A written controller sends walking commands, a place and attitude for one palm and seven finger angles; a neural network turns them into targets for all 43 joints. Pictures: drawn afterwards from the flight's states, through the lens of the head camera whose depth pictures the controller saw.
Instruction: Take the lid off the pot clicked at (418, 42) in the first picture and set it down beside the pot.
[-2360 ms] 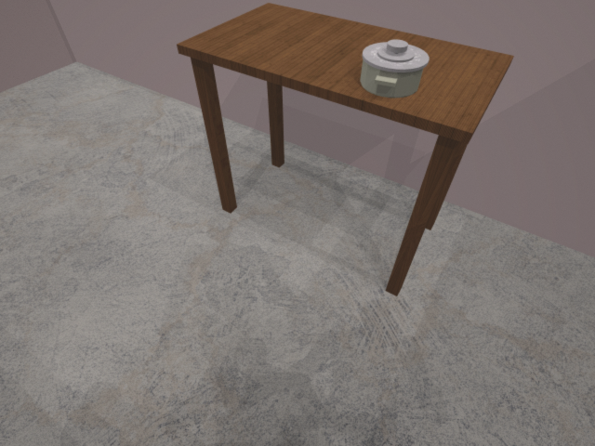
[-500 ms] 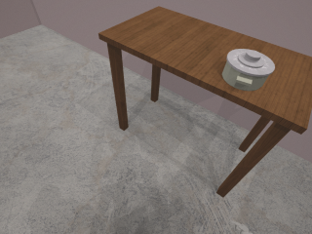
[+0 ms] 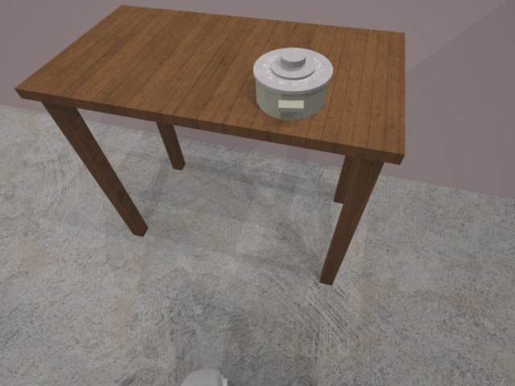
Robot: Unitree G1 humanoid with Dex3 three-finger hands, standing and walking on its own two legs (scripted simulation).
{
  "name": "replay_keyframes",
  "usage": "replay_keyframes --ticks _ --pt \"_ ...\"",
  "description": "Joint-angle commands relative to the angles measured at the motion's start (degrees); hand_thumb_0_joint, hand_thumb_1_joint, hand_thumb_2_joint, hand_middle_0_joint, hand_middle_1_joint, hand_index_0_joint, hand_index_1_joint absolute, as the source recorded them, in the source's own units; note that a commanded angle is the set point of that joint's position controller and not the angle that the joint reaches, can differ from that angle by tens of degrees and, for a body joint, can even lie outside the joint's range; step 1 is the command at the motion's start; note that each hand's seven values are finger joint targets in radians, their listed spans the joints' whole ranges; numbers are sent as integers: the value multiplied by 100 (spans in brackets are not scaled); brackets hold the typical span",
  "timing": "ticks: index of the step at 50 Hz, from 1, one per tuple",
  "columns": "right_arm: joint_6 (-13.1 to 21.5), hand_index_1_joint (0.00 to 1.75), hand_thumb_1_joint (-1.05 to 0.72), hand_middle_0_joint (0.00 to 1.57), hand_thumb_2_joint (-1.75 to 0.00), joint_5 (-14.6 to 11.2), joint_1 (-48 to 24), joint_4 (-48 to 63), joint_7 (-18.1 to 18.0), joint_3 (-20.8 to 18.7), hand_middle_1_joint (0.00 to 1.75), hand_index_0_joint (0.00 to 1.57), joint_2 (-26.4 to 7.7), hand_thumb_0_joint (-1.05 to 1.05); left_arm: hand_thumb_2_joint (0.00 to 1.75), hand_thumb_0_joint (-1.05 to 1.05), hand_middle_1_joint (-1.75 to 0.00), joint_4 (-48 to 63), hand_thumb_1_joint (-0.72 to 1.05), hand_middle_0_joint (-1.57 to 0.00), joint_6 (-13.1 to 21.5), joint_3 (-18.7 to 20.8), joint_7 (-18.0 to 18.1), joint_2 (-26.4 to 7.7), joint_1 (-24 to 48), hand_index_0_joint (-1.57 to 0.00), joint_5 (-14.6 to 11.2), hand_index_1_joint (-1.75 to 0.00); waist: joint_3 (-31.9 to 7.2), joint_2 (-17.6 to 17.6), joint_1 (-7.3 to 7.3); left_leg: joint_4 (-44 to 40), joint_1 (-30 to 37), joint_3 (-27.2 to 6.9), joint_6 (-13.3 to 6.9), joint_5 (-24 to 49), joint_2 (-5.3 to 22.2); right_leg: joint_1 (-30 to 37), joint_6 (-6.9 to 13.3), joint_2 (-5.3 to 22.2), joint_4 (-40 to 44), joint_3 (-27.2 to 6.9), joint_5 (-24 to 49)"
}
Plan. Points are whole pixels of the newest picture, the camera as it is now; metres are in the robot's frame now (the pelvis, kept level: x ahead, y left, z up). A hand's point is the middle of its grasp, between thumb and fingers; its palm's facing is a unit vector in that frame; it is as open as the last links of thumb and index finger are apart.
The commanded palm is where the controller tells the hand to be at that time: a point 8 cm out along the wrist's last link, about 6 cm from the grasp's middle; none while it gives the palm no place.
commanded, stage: turn to face it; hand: left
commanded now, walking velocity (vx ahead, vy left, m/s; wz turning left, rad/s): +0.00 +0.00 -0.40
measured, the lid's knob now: (293, 58) +0.72 -0.04 +0.12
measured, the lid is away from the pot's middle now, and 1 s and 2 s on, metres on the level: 0.00 0.00 0.00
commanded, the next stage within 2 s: take the last steps up to it in 0.30 s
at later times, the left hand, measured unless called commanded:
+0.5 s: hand out of the picture +0.13 +0.18 -0.16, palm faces -0.19 -0.96 -0.22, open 7.4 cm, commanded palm none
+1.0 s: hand out of the picture +0.14 +0.17 -0.18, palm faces -0.20 -0.97 -0.15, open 7.4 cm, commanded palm none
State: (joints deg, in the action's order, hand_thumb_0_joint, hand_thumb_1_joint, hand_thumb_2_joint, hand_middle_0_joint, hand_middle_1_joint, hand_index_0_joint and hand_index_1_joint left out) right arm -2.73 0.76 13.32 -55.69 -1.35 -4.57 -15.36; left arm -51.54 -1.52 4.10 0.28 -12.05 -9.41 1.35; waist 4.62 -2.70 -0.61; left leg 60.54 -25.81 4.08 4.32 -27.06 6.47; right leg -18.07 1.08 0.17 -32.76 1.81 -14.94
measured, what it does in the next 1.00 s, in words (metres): walks ahead, turning right: left foot, then right foot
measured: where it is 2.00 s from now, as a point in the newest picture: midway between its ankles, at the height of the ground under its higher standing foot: outside the picture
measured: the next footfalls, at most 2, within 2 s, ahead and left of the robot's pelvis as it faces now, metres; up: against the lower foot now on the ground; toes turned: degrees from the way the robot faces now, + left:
left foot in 0.18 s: +0.07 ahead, +0.14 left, +0.00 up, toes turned +0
right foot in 0.50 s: +0.03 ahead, -0.11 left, +0.00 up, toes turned -15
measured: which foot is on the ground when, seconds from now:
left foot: up 0.00-0.16, down 0.18-0.50, up 0.52-0.88, down 0.90-1.00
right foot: down 0.00-0.18, up 0.20-0.48, down 0.50-0.90, up 0.92-1.00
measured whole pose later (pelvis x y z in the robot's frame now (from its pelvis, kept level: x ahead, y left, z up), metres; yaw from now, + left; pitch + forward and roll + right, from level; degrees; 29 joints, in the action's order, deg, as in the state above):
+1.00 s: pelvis +0.14 +0.00 +0.00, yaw -16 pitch +0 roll +0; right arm 3.8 1.3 12.8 -58.1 -1.3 -1.7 -8.3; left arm -64.6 0.2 3.0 0.3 -8.7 -20.9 1.3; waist 2.4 2.3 0.7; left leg 32.7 -15.7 8.7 -1.9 -16.8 2.4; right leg -18.2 1.9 0.8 -59.7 1.8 -28.8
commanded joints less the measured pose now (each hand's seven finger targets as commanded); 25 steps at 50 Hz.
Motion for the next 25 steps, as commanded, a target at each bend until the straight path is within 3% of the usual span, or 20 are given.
replay_keyframes --ticks 1,5,6,7,8,9,10,12,13,14,16,17,20,21,23,24,25 --pt "191 30 -90 20 -90 -2 72 509 -3 50 30 20 -114 0 90 0 -30 315 90 -20 57 259 55 -1239 -131 -20 7 -30 -788 980 77 -961 51 -44 27 215 -171 658 1031 1302 1169 -1476 2109" --pt "253 30 -90 20 -90 -21 444 479 -42 75 30 20 -108 0 90 0 -30 342 90 -20 -13 265 29 -1209 67 -20 -13 -30 -758 1139 -36 -2230 786 64 -57 640 -368 344 871 1132 1044 -1664 1598" --pt "270 30 -90 20 -90 -21 651 418 -53 78 30 20 -122 0 90 0 -30 356 90 -20 -40 258 21 -1182 153 -20 -41 -30 -748 1147 -138 -2769 1185 104 -81 1032 -397 146 714 1016 920 -1623 1334" --pt "298 30 -90 20 -90 -22 843 374 -62 66 30 20 -221 0 90 0 -30 389 90 -20 -74 226 10 -1029 166 -20 -61 -30 -658 869 -220 -3404 1708 -115 -146 1311 -252 -357 479 786 613 -1461 713" --pt "348 30 -90 20 -90 40 909 419 -71 2 30 20 -620 0 90 0 -30 487 90 -20 -119 169 -23 -666 99 -20 -96 -30 -541 -443 -227 -4196 1910 -1372 -507 1080 683 -1114 138 109 -267 -994 -387" --pt "340 30 -90 20 -90 84 826 576 -74 -46 30 20 -1047 0 90 0 -30 594 90 -20 -103 129 -55 -471 65 -20 -95 -30 -361 -1568 -195 -4938 1601 -2567 -1090 987 1800 -1485 -163 -369 -1523 -212 -1600" --pt "353 30 -90 20 -90 97 639 605 -80 -32 30 20 -964 0 90 0 -30 542 90 -20 -108 171 -59 -652 147 -20 -9 -30 -309 -1269 -218 -5098 1121 -2661 -1287 607 1952 -1346 -174 -114 -2482 -556 -1639" --pt "375 30 -90 20 -90 86 136 674 -110 97 30 20 -575 0 90 0 -30 334 90 -20 -87 232 -134 -688 -28 -20 4 -30 -227 -584 69 -4899 947 -1742 -1224 1035 1388 -1242 -198 48 -3201 -492 -1054" --pt "370 30 -90 20 -90 95 -36 675 -114 112 30 20 -543 0 90 0 -30 246 90 -20 -104 211 -148 -585 -130 -20 -10 -30 -235 -545 139 -4766 1091 -1168 -1145 1502 1183 -1253 -243 94 -3159 -420 -878" --pt "373 30 -90 20 -90 89 23 625 -116 122 30 20 -468 0 90 0 -30 206 90 -20 -113 173 -146 -506 -159 -20 -21 -30 -308 -584 104 -4624 1313 -811 -1090 2046 987 -1181 -270 96 -2949 -309 -797" --pt "374 30 -90 20 -90 77 307 437 -119 90 30 20 -449 0 90 0 -30 207 90 -20 -104 95 -133 -371 -80 -20 -50 -30 -539 -758 -24 -4298 1938 -524 -1192 3279 993 -1051 -309 139 -2178 -74 -993" --pt "353 30 -90 20 -90 75 439 370 -116 73 30 20 -459 0 90 0 -30 219 90 -20 -93 63 -121 -334 11 -20 -61 -30 -519 -627 -109 -4192 2014 -456 -1253 3603 1092 -884 -292 144 -1808 15 -1129" --pt "312 30 -90 20 -90 93 730 160 -77 -8 30 20 -568 0 90 0 -30 228 90 -20 -41 12 -91 -177 91 -20 -66 -30 -605 -787 -240 -3938 2121 -441 -1272 4001 1154 -387 -211 36 -898 202 -1181" --pt "307 30 -90 20 -90 95 737 111 -63 -17 30 20 -590 0 90 0 -30 153 90 -20 -6 9 -95 -152 -83 -20 -73 -30 -720 -736 -177 -3828 2109 -381 -1204 3716 1134 -116 -168 -11 -500 269 -954" --pt "293 30 -90 20 -90 55 676 69 -36 -10 30 20 -510 0 90 0 -30 -58 90 -20 59 42 -112 -248 -559 -20 -41 -30 -818 -409 25 -3471 1511 -175 -917 2118 934 931 -77 -66 770 370 -119" --pt "309 30 -90 20 -90 11 590 93 -8 25 30 20 -293 0 90 0 -30 -158 90 -20 107 106 -87 -498 -849 -20 -3 -30 -793 211 186 -2884 691 144 -647 976 625 1660 116 404 1332 -283 -189" --pt "329 30 -90 20 -90 -24 412 274 32 126 30 20 147 0 90 0 -30 -268 90 -20 168 211 -21 -1070 -1162 -20 38 -30 -618 1842 326 -1653 -777 726 -297 -552 -111 2295 692 1740 2006 -2225 -577"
